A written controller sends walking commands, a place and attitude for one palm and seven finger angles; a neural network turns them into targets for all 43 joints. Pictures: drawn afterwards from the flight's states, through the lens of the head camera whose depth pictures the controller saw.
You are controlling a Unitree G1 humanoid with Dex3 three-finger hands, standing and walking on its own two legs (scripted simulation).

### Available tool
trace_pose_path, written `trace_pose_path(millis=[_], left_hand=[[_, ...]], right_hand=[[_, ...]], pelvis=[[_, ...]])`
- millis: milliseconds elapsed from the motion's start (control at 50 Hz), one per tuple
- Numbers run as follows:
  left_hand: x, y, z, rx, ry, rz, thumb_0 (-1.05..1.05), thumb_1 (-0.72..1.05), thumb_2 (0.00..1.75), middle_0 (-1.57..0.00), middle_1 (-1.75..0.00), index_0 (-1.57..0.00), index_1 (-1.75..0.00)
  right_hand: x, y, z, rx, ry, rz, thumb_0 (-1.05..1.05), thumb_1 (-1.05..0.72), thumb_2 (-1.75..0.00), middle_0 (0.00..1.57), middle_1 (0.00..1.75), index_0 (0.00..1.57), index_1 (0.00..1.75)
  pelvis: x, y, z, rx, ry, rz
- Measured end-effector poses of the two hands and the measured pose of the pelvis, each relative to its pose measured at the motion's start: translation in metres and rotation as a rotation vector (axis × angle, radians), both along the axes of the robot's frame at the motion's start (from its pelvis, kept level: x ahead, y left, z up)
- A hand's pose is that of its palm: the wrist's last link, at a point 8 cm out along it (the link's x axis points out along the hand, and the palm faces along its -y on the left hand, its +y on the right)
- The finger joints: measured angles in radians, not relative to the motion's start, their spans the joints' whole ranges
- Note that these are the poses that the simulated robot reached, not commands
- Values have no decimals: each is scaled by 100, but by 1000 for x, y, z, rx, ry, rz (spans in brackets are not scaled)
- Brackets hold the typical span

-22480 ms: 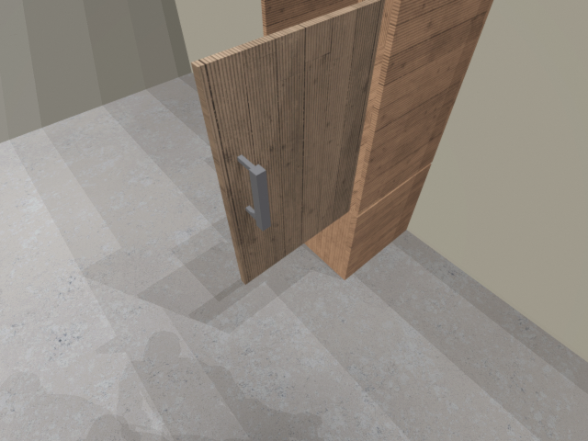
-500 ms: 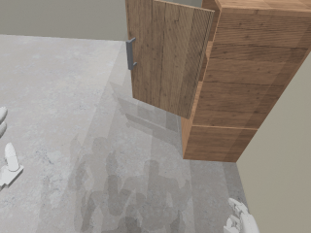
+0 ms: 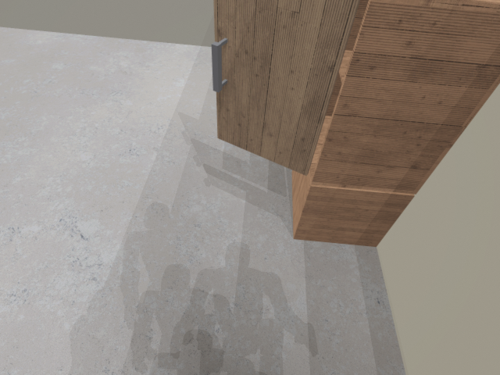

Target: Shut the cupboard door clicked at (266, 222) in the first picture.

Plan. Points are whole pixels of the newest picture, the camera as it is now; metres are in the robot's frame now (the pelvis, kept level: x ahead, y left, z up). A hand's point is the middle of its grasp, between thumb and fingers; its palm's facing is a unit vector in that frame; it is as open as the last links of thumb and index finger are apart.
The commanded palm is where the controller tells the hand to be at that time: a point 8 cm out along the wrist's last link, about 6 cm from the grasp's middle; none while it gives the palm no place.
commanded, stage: let the arm hang, fingers relaxed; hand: left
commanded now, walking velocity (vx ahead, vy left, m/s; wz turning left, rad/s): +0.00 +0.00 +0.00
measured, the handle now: (220, 65) +0.98 +0.14 -0.01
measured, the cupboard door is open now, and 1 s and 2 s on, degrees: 65 65 65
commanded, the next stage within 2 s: look to check the result in 0.74 s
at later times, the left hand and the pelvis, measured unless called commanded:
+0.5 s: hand out of the picture +0.03 +0.22 -0.16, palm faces +0.00 -0.96 -0.28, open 7.4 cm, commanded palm none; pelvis +0.01 +0.00 +0.01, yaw -1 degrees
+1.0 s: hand out of the picture +0.08 +0.23 -0.15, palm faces -0.01 -0.95 -0.32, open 7.4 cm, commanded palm none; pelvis +0.03 -0.01 +0.01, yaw +0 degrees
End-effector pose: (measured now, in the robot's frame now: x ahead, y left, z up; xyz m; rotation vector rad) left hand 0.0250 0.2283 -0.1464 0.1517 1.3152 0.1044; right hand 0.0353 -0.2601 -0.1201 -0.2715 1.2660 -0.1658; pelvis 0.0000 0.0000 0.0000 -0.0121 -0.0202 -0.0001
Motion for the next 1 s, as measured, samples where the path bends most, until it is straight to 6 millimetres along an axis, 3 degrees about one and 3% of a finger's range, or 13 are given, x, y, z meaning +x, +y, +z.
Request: trace_pose_path(millis=[120,180,240,320,420,560,660,780,1000], left_hand=[[-60,14,4,30,169,54,0,96,89,-21,-30,-21,-30],[-74,23,10,59,210,64,0,94,89,-21,-30,-21,-30],[-75,31,15,85,217,66,1,93,89,-21,-30,-20,-30],[-61,38,19,109,180,59,1,92,89,-21,-30,-20,-30],[-28,40,20,117,93,38,1,91,89,-20,-30,-20,-30],[19,33,22,101,-19,1,0,91,89,-20,-30,-20,-30],[41,30,23,92,-59,-16,0,91,89,-21,-30,-20,-30],[53,33,27,104,-65,-21,0,91,89,-21,-30,-21,-30],[52,45,33,152,-25,-11,0,91,89,-21,-30,-21,-30]], right_hand=[[-46,10,-7,24,147,-54,1,-91,-90,20,30,20,30],[-54,16,-11,42,166,-74,1,-91,-90,20,30,20,30],[-55,20,-15,58,161,-85,1,-91,-90,20,30,20,30],[-47,24,-19,74,132,-86,1,-91,-90,20,30,20,30],[-29,22,-20,78,80,-79,1,-91,-90,20,30,21,30],[-3,11,-14,58,14,-67,1,-91,-90,20,30,21,30],[10,0,-8,33,-7,-59,1,-91,-90,20,30,20,30],[21,-13,-3,7,-10,-49,1,-91,-90,20,30,20,30],[39,-30,0,-11,2,-31,1,-91,-90,20,30,20,30]], pelvis=[[0,0,4,-7,-4,1],[1,2,5,-7,-7,-3],[1,4,5,-5,-10,-8],[1,5,6,-1,-13,-12],[3,5,6,4,-15,-15],[7,3,7,7,-17,-16],[11,1,8,8,-16,-16],[17,-2,10,9,-15,-13],[28,-9,11,10,-12,-8]])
